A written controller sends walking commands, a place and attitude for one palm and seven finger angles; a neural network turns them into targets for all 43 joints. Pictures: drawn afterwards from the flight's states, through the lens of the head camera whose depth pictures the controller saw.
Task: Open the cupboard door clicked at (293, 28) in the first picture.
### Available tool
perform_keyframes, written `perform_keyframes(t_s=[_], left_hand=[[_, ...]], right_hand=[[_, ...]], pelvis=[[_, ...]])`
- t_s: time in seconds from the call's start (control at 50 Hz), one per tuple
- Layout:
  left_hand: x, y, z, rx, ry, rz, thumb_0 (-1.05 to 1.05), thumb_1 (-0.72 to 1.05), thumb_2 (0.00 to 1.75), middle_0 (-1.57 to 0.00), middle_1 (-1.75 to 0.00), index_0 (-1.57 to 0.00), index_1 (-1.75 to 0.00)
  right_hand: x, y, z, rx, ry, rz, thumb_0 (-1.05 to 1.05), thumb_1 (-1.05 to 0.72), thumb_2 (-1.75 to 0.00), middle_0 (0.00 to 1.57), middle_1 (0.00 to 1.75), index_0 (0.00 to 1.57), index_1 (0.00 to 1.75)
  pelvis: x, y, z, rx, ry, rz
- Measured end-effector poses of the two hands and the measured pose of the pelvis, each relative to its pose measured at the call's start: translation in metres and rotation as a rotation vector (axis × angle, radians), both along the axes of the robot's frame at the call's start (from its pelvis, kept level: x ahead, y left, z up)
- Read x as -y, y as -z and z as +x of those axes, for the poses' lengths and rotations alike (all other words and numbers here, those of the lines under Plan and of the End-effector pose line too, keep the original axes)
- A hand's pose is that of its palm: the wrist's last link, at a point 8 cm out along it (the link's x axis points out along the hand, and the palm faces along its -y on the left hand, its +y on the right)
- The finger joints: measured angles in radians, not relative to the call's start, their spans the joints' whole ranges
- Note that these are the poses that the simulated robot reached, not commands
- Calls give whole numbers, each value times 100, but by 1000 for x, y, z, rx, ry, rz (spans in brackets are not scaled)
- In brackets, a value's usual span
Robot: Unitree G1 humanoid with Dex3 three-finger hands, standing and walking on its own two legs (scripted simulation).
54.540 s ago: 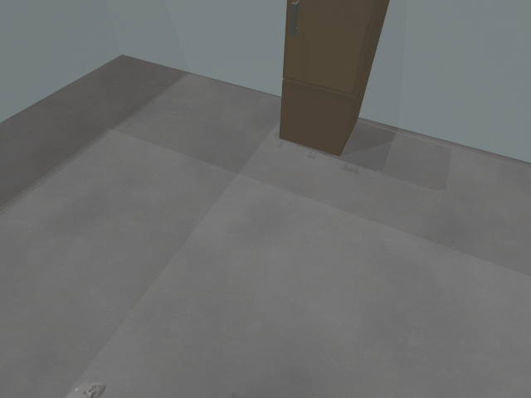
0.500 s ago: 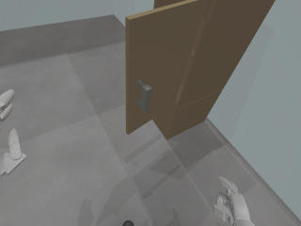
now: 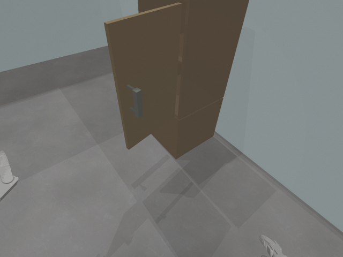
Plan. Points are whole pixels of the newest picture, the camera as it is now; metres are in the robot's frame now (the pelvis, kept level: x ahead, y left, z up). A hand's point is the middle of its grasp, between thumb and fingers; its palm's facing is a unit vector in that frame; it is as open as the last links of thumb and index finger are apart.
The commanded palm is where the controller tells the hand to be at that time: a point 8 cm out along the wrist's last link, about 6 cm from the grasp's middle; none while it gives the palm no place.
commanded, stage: stop stepping back and stand still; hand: left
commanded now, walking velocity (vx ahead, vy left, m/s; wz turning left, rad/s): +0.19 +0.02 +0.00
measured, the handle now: (134, 101) +0.70 +0.14 -0.04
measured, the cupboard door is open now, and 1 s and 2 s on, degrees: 100 100 100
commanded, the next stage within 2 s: let the arm hang, fingers relaxed in 0.76 s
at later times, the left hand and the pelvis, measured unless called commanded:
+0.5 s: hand out of the picture +0.17 +0.27 +0.18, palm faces +0.45 -0.76 -0.47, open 7.4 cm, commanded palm +0.12 +0.31 +0.19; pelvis -0.02 +0.01 +0.01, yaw +1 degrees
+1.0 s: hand out of the picture +0.14 +0.29 -0.02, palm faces +0.14 -0.87 -0.47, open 7.4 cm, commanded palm none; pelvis -0.05 +0.03 +0.00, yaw +3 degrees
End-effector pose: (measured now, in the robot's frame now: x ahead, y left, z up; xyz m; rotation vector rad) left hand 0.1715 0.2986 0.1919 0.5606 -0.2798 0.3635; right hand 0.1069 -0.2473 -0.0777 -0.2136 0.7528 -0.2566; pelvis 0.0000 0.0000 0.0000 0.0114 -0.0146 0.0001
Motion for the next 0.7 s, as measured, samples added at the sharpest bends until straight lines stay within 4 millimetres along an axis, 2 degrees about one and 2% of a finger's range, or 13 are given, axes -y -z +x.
perform_keyframes(t_s=[0.08,0.16,0.28,0.36,0.48,0.58,0.7], left_hand=[[18,-12,-32,-11,33,41,2,89,90,-22,-31,-22,-30],[12,-17,-45,32,-27,45,2,88,90,-22,-31,-22,-30],[-8,-1,-40,37,-115,-25,1,89,90,-22,-31,-22,-30],[-9,5,-38,-11,-98,-26,2,89,90,-21,-31,-21,-30],[-9,-2,-39,-5,-52,-1,2,89,90,-22,-31,-22,-30],[-16,-2,-42,-18,-61,-11,2,89,90,-22,-31,-22,-30],[-24,3,-49,-63,-82,-34,2,89,90,-22,-31,-22,-30]], right_hand=[[5,3,-20,-51,-15,22,2,-91,-90,20,30,20,30],[10,4,-28,-93,-32,12,2,-91,-90,20,30,20,30],[8,13,-6,-54,-54,-11,2,-91,-90,20,30,20,30],[-8,3,17,22,-64,17,2,-91,-90,20,30,20,30],[-37,-13,42,108,-122,56,2,-91,-90,20,30,20,30],[-52,-18,47,115,-151,71,1,-91,-90,20,30,20,30],[-55,-16,36,74,-153,60,1,-91,-90,20,30,20,30]], pelvis=[[7,-6,-9,-8,5,2],[9,-12,-10,-12,1,23],[-2,-2,-12,3,-44,5],[-7,-3,-13,10,-22,12],[-11,-5,-17,4,-17,-2],[-15,-8,-21,-5,-16,-12],[-20,-11,-27,-11,-20,-17]])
